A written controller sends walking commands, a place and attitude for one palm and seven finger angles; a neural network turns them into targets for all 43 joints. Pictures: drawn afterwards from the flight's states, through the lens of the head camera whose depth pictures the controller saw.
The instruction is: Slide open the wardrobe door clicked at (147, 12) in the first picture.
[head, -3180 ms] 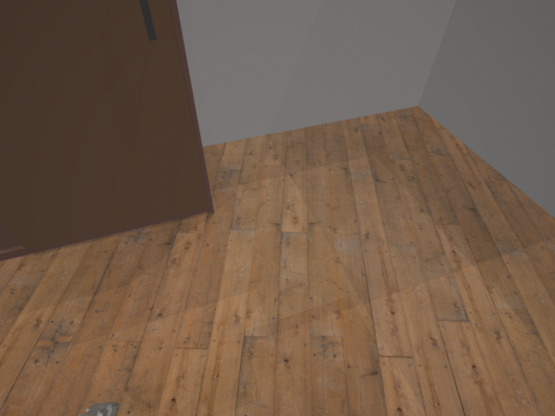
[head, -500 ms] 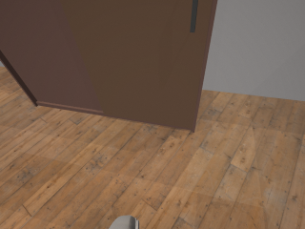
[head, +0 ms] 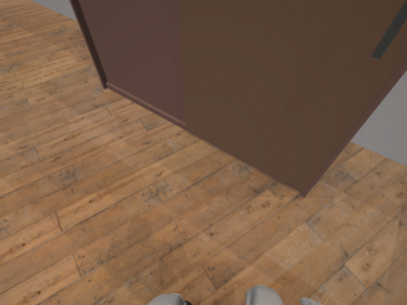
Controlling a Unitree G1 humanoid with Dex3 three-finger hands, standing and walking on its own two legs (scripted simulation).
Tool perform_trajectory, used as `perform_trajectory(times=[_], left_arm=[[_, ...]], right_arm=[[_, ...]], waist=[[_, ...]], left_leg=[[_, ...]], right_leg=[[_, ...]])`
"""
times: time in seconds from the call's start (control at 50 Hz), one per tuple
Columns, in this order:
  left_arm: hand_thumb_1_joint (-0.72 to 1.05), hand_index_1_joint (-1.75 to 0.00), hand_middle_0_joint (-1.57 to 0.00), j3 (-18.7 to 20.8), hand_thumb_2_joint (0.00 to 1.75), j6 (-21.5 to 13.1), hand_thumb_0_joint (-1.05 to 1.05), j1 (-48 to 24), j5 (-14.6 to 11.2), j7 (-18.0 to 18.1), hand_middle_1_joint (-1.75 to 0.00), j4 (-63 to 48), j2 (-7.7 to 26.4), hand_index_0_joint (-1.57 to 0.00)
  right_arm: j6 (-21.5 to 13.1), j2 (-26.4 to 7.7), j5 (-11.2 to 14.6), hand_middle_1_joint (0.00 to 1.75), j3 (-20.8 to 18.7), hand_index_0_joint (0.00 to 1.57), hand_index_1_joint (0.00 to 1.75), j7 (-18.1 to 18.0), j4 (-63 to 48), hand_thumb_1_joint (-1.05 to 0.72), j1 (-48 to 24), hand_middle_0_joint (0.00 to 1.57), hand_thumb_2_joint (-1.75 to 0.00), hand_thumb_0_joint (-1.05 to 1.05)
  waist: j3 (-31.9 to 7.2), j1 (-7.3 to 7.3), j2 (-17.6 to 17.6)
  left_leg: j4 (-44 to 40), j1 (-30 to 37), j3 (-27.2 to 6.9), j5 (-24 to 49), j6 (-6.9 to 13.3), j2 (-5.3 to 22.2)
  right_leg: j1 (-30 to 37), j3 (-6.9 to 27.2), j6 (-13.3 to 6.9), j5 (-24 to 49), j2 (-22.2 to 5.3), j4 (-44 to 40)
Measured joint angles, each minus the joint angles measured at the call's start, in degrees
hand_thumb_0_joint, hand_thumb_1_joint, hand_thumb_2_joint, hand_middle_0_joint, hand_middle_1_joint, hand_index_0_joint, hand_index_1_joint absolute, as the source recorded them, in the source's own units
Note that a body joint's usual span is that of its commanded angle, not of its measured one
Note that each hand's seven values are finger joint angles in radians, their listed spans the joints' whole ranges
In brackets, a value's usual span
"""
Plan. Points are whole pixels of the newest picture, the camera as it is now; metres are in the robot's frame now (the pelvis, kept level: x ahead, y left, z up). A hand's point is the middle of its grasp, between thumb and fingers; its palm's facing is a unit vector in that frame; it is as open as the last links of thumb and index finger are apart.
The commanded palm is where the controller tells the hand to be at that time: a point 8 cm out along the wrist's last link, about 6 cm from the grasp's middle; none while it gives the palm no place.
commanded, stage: walk to a spot facing it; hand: right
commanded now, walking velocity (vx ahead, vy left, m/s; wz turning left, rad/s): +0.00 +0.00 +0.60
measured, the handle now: out of the picture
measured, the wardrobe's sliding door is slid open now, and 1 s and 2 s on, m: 0.00 0.00 0.00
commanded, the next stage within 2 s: turn to face it in 1.20 s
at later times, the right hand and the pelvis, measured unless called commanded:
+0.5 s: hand out of the picture +0.11 -0.28 -0.16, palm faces -0.22 +0.96 -0.18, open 7.4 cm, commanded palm none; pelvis +0.02 -0.09 +0.02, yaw +18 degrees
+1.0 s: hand (269, 281) +0.20 -0.12 -0.13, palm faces -0.54 +0.80 -0.26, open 7.4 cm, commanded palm none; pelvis +0.01 -0.01 +0.01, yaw +36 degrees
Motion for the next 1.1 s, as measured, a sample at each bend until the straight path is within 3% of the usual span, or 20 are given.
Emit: perform_trajectory(times=[0.08, 0.18, 0.22, 0.24, 0.28, 0.34, 0.42, 0.5, 0.62, 0.76, 0.8, 0.82, 0.86, 0.92, 0.98, 1.1], left_arm=[[0.91, -0.3, -0.2, 0.12, 0.9, -0.32, 0.0, -4.03, 0.05, -0.24, -0.3, -2.57, 0.27, -0.2], [0.91, -0.3, -0.2, -0.09, 0.9, -0.79, 0.0, -5.95, -0.45, -0.23, -0.3, -4.02, 0.24, -0.2], [0.91, -0.3, -0.2, -0.33, 0.9, -1.37, 0.0, -5.9, -0.56, -0.01, -0.3, -3.97, -0.49, -0.2], [0.91, -0.3, -0.2, -0.66, 0.9, -1.51, 0.0, -5.56, -0.44, -0.11, -0.3, -4.06, -0.91, -0.2], [0.91, -0.3, -0.2, -1.22, 0.9, -1.41, 0.0, -4.43, -0.08, -0.34, -0.3, -4.22, -1.03, -0.2], [0.91, -0.3, -0.2, -1.43, 0.9, -1.08, 0.0, -2.71, 0.15, 0.04, -0.3, -3.86, -1.16, -0.2], [0.91, -0.3, -0.2, -1.25, 0.9, -1.33, 0.0, -0.68, 0.06, 0.28, -0.3, -3.0, -1.19, -0.2], [0.9, -0.3, -0.2, -0.78, 0.9, -1.66, 0.0, 1.38, -0.05, 0.38, -0.3, -2.1, -1.38, -0.2], [0.91, -0.3, -0.2, 0.12, 0.9, -1.53, 0.0, 3.71, 0.24, -0.01, -0.3, -0.06, -1.23, -0.2], [0.91, -0.3, -0.2, 1.61, 0.9, -0.78, 0.0, 5.68, 0.62, -0.82, -0.3, 2.43, 0.92, -0.2], [0.91, -0.3, -0.2, 1.85, 0.9, -0.41, 0.0, 7.07, 0.44, -1.17, -0.3, 2.47, 1.71, -0.2], [0.91, -0.3, -0.2, 1.91, 0.9, 0.21, 0.0, 7.16, 0.39, -1.3, -0.3, 2.71, 2.39, -0.2], [0.91, -0.3, -0.2, 1.91, 0.9, 1.78, 0.0, 6.97, 0.49, -1.43, -0.3, 3.14, 3.34, -0.2], [0.91, -0.3, -0.2, 1.81, 0.9, 2.23, 0.01, 6.11, 0.87, -1.94, -0.3, 3.33, 3.46, -0.19], [0.91, -0.3, -0.2, 1.7, 0.9, 0.84, 0.01, 4.68, 1.11, -2.3, -0.3, 2.36, 3.15, -0.19], [0.91, -0.3, -0.2, 1.49, 0.9, -0.66, 0.0, 0.81, 0.87, -2.3, -0.3, 0.78, 2.98, -0.19]], right_arm=[[0.6, -0.78, -0.47, 0.3, -0.6, 0.21, 0.3, 0.32, 0.2, -0.91, 1.72, 0.21, -0.9, 0.0], [1.24, -2.49, -0.63, 0.3, -1.61, 0.2, 0.3, 0.5, -0.95, -0.91, 3.47, 0.21, -0.9, 0.0], [1.8, -3.81, -0.25, 0.29, -2.15, 0.2, 0.3, 0.43, -1.16, -0.91, 3.95, 0.2, -0.9, 0.0], [2.2, -4.4, -0.04, 0.29, -2.52, 0.2, 0.3, 0.42, -1.07, -0.91, 4.15, 0.2, -0.9, 0.0], [2.83, -4.8, -0.34, 0.29, -2.91, 0.2, 0.29, 0.64, -0.67, -0.91, 4.95, 0.2, -0.9, 0.0], [3.22, -5.25, -0.81, 0.29, -3.52, 0.2, 0.29, 1.7, -0.17, -0.91, 5.96, 0.2, -0.9, 0.0], [3.29, -5.41, -0.73, 0.29, -3.94, 0.2, 0.29, 2.15, 0.16, -0.91, 7.29, 0.2, -0.9, 0.0], [3.91, -4.9, -0.58, 0.29, -3.94, 0.2, 0.29, 2.1, 0.99, -0.91, 7.83, 0.2, -0.9, 0.0], [4.52, -3.43, -0.45, 0.29, -3.26, 0.2, 0.29, 2.17, 1.44, -0.91, 5.6, 0.2, -0.9, 0.01], [3.05, -1.62, -0.29, 0.29, -2.14, 0.2, 0.29, 1.96, -0.63, -0.91, 0.53, 0.2, -0.9, 0.01], [1.79, -1.73, -0.41, 0.29, -1.75, 0.2, 0.29, 1.9, -1.7, -0.91, 0.08, 0.2, -0.9, 0.01], [0.98, -1.41, -0.44, 0.29, -1.55, 0.2, 0.29, 1.62, -1.65, -0.91, -0.36, 0.2, -0.9, 0.0], [0.31, -0.74, -0.13, 0.29, -0.99, 0.2, 0.29, 1.04, -1.67, -0.91, -0.39, 0.2, -0.9, 0.0], [-0.72, -0.38, 0.23, 0.29, -0.75, 0.2, 0.29, 0.47, -1.46, -0.91, 1.9, 0.2, -0.9, 0.0], [-1.95, -0.29, 0.28, 0.29, -0.46, 0.2, 0.29, 0.55, -0.16, -0.91, 4.71, 0.2, -0.9, 0.0], [-3.64, 0.88, 0.02, 0.29, 0.38, 0.2, 0.3, 0.96, 2.78, -0.91, 9.84, 0.2, -0.9, 0.0]], waist=[[-1.72, -1.66, 0.11], [-3.12, -4.04, 1.54], [-3.21, -4.45, 3.82], [-3.13, -4.82, 4.94], [-3.52, -4.89, 4.72], [-3.76, -4.47, 4.01], [-3.84, -4.31, 3.66], [-3.75, -3.64, 3.35], [-2.54, -1.83, 2.41], [-1.66, 0.4, -0.36], [-2.7, 0.45, -0.86], [-2.9, 0.4, -1.96], [-3.14, 0.53, -3.39], [-4.46, -0.13, -3.04], [-5.48, -0.35, -2.17], [-5.66, -1.61, -1.57]], left_leg=[[-0.8, -0.26, -2.88, 0.56, -1.19, -0.26], [0.91, -1.94, -6.28, 0.07, -3.25, -0.81], [2.91, -2.88, -8.15, -0.75, -4.35, -0.33], [5.95, -3.84, -8.93, -5.29, -4.61, -0.35], [16.69, -6.99, -7.23, -12.19, -5.68, -1.0], [30.88, -10.45, -4.73, -10.81, -6.93, 0.13], [38.25, -11.25, -3.96, -6.7, -8.36, 2.79], [36.34, -9.25, -3.49, -6.22, -9.27, 4.93], [26.5, -5.47, -0.15, -10.16, -9.07, 6.8], [9.99, 0.34, 3.66, -10.83, -6.55, 5.81], [1.72, 3.83, 4.22, -8.44, -4.15, 5.39], [2.59, 3.24, 4.22, -9.43, -2.56, 4.58], [3.7, 3.5, 4.02, -9.58, -1.24, 3.46], [-0.77, 6.72, 2.36, -7.28, -1.01, 2.43], [-6.11, 10.23, 0.58, -5.3, -0.52, 1.58], [-10.91, 15.06, -1.84, -4.81, -0.37, 0.23]], right_leg=[[0.38, 0.51, 0.04, 2.13, 1.15, -8.96], [7.27, -0.3, -0.77, 1.68, 4.66, -23.36], [10.44, -1.86, -2.83, 6.1, 6.4, -29.25], [10.99, -3.01, -4.39, 6.53, 6.63, -29.5], [12.09, -4.4, -6.27, 6.1, 5.36, -30.24], [14.63, -6.1, -6.96, 7.42, 3.94, -34.39], [16.79, -9.04, -7.34, 9.21, 2.96, -38.55], [17.75, -12.22, -7.57, 9.32, 2.2, -39.84], [18.02, -16.99, -7.15, 8.53, 0.57, -39.02], [16.38, -21.92, -4.96, 6.03, -2.72, -33.59], [14.64, -22.75, -3.67, 3.67, -4.23, -28.66], [12.42, -20.02, -2.57, -0.71, -4.72, -23.69], [7.73, -11.69, -1.73, -5.38, -2.98, -12.85], [2.97, -5.34, -1.1, -0.24, -0.65, -3.47], [0.08, -2.79, -0.11, 5.68, -0.19, -2.46], [-3.27, -1.11, 0.73, 9.76, 0.19, -6.2]])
